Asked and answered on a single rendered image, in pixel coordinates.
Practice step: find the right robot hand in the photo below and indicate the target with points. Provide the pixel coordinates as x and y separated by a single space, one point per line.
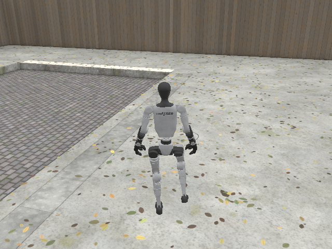
189 146

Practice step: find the robot right forearm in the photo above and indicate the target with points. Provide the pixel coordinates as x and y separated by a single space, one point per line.
191 137

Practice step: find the right robot foot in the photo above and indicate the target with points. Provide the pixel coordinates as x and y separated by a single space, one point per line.
184 199

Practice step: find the left robot shin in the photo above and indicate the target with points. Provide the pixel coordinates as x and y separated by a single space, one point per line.
157 191

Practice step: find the robot left forearm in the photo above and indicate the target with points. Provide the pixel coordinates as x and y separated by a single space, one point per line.
139 138

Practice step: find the left robot hand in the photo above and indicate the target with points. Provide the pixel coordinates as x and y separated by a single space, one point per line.
141 147

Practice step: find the right robot upper arm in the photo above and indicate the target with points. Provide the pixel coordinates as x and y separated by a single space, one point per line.
184 118

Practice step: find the left robot upper arm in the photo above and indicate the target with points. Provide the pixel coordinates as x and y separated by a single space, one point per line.
146 117

